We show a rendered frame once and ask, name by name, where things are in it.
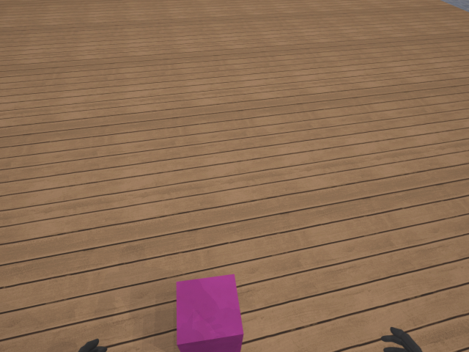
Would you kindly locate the carton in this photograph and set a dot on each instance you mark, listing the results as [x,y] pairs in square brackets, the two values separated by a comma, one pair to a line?
[208,315]

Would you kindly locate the robot right hand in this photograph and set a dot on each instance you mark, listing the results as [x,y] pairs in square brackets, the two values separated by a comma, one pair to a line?
[400,338]

